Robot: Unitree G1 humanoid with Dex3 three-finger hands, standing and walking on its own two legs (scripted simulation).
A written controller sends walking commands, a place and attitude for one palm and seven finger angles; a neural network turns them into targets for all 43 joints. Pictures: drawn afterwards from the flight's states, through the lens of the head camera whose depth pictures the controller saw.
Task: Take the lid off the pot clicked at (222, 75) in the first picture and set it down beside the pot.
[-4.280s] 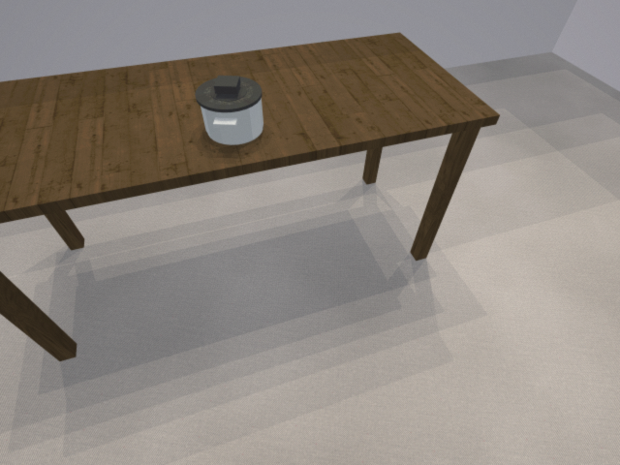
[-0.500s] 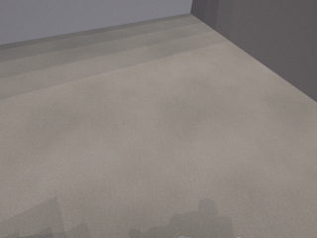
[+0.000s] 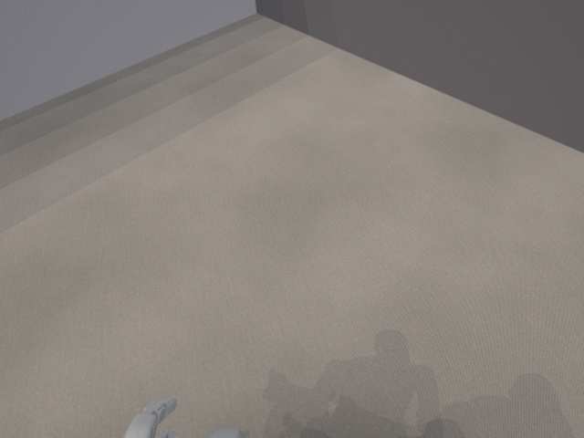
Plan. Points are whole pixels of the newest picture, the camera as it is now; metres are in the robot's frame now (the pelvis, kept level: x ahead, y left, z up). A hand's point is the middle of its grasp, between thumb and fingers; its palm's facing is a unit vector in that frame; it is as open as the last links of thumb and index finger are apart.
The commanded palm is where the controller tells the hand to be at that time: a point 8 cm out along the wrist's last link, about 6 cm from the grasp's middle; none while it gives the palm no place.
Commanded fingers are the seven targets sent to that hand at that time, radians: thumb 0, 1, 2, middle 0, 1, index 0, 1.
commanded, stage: turn to face it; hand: left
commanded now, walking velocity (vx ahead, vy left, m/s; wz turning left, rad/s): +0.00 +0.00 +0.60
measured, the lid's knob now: out of the picture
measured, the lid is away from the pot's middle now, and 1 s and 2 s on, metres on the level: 0.00 0.00 0.00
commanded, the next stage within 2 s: none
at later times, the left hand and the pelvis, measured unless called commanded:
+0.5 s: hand out of the picture +0.02 +0.26 -0.17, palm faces +0.32 -0.91 -0.26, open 7.4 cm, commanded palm none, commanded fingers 0.00 0.90 0.90 -0.20 -0.30 -0.20 -0.30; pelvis +0.01 +0.03 +0.00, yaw +16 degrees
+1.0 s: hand out of the picture -0.04 +0.15 -0.14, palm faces +0.58 -0.76 -0.28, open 7.4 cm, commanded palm none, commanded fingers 0.00 0.90 0.90 -0.20 -0.30 -0.20 -0.30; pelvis +0.01 -0.05 +0.01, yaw +36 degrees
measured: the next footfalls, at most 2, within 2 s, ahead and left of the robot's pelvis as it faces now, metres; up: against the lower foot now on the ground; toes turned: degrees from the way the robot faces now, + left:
left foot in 0.28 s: +0.06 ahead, +0.13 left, +0.00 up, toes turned +19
right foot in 0.76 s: +0.10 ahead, -0.12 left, +0.00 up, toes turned +26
